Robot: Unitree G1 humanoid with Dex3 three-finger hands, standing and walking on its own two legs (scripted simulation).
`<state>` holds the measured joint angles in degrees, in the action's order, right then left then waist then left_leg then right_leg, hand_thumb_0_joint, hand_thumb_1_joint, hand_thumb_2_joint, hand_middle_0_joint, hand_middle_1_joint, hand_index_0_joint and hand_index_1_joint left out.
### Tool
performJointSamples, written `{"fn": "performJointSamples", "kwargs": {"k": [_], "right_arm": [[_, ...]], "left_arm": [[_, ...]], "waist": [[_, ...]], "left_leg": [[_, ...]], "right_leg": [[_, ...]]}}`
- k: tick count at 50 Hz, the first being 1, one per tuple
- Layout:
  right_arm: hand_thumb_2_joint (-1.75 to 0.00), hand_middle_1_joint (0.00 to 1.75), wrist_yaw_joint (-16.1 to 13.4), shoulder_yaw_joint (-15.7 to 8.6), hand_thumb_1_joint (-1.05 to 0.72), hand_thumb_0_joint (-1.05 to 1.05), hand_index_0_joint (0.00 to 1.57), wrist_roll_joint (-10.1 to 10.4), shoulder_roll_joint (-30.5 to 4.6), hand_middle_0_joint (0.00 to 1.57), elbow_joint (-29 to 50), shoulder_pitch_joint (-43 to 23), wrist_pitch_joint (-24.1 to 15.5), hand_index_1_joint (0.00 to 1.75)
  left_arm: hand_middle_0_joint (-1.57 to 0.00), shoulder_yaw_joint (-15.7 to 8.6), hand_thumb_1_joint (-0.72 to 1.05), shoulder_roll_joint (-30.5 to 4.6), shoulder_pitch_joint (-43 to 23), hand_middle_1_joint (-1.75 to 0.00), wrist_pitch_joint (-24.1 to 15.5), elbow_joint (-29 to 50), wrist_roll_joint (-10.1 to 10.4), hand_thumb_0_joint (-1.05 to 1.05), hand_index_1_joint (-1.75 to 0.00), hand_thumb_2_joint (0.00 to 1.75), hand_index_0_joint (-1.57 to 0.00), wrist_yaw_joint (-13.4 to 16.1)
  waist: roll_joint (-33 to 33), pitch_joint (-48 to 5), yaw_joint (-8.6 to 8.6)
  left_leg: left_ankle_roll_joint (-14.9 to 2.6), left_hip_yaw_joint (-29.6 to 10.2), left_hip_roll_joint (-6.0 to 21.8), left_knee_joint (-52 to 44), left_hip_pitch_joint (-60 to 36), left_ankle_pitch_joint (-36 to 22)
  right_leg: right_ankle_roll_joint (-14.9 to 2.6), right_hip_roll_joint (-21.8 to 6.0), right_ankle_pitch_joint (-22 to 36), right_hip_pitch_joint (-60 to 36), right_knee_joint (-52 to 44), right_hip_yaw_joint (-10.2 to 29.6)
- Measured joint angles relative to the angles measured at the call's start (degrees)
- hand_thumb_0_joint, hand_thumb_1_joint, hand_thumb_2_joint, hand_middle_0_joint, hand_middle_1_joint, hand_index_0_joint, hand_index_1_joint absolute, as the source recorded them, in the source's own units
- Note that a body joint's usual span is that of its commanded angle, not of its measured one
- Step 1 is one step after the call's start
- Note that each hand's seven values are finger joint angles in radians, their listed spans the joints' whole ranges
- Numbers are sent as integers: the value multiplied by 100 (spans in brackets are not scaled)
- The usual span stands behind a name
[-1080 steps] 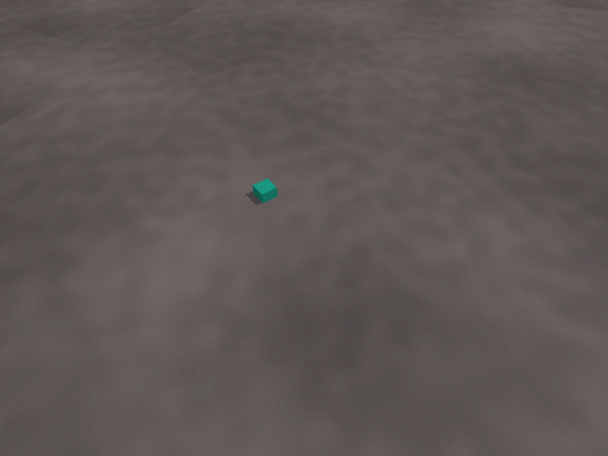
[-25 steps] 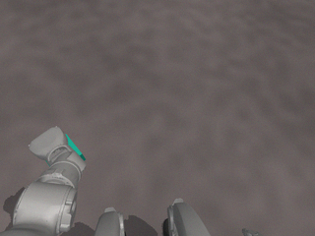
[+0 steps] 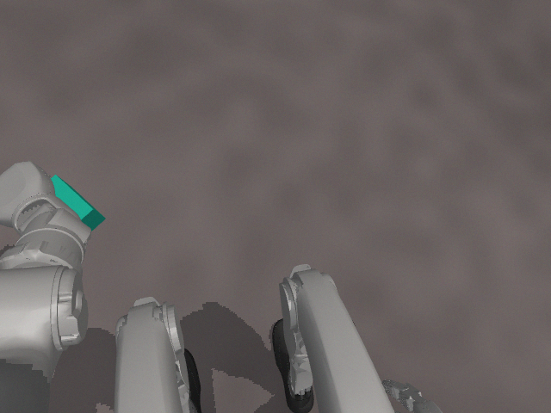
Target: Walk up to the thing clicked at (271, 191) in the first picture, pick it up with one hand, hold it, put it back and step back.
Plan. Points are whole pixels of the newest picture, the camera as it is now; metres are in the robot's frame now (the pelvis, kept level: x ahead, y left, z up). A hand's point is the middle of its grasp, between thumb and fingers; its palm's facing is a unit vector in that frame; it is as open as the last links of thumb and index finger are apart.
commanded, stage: crouch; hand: left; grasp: from above
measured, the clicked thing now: (60, 215) +0.46 +0.26 -0.18
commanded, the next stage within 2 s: lower in 1.04 s
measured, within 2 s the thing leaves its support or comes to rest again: neither
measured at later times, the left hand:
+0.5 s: hand (69, 209) +0.49 +0.26 -0.23, palm faces -0.28 -0.31 -0.91, open 10.8 cm
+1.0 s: hand (73, 210) +0.50 +0.28 -0.28, palm faces -0.29 -0.31 -0.91, open 10.8 cm
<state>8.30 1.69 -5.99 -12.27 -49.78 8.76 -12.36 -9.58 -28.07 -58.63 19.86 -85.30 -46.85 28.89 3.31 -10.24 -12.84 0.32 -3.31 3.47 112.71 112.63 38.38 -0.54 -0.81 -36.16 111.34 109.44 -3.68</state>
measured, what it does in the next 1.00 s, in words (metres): lowers itself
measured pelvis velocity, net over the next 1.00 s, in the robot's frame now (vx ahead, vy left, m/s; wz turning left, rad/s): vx -0.01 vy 0.00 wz -0.05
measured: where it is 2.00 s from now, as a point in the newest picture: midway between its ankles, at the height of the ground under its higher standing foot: (243, 398)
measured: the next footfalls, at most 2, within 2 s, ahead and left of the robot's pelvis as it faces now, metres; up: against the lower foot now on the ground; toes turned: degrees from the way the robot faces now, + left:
none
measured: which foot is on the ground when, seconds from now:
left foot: down 0.00-1.00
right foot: down 0.00-1.00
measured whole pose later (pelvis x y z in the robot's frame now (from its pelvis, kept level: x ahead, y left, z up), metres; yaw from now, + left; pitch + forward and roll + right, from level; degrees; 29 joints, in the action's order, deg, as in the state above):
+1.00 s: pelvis -0.01 +0.00 -0.13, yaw -3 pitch +36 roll -6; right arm 13.9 6.0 -9.2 -18.5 -46.9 11.8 -15.1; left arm -14.9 -42.9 -71.7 17.1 -95.0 -53.1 27.2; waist 1.6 -0.2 -18.0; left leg -0.4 -5.9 3.1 136.5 133.2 39.7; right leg 0.1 -0.7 -36.4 131.2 131.5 -4.7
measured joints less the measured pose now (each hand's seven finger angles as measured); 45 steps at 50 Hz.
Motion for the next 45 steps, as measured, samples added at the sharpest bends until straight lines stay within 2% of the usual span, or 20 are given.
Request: {"fn": "performJointSamples", "kwargs": {"k": [9, 20, 30, 37, 45], "right_arm": [[-90, 30, 126, -68, -90, 0, 20, -72, -265, 20, 90, -49, -89, 30], [-90, 30, 284, -30, -91, 0, 20, -167, -420, 20, 90, 104, -186, 30], [-90, 30, 393, 155, -91, 0, 20, -243, -422, 20, 112, 182, -243, 30], [-90, 30, 443, 305, -91, 0, 20, -261, -448, 20, 176, 253, -254, 30], [-90, 30, 513, 394, -91, 0, 20, -305, -549, 20, 227, 303, -279, 30]], "left_arm": [[-75, -151, -5, -309, -412, -28, -43, -108, -262, 0, -27, 19, -81, -76], [-75, -322, -6, -690, -846, -29, -63, -527, -316, -1, -30, 19, -81, -119], [-75, -450, -6, -1067, -1125, -33, -169, -778, -486, -1, -33, 18, -81, -144], [-74, -443, -6, -1240, -1181, -35, -221, -877, -589, -1, -36, 19, -80, -203], [-74, -476, -7, -1393, -1268, -37, -249, -967, -613, -1, -38, 22, -80, -156]], "waist": [[-61, 175, -143], [-98, 438, -279], [-110, 706, -403], [-116, 810, -464], [-147, 920, -498]], "left_leg": [[-16, -43, -34, 733, 692, 91], [-23, -63, -18, 1321, 1232, 97], [-60, -132, 0, 1824, 1627, 87], [-84, -166, -19, 2075, 1834, 82], [-80, -214, -34, 2277, 2001, 104]], "right_leg": [[12, -32, -90, 674, 719, -1], [7, -12, -65, 1250, 1309, 16], [39, 17, -4, 1621, 1741, -17], [66, 9, 6, 1788, 1953, -33], [67, 4, -12, 1936, 2133, -64]]}}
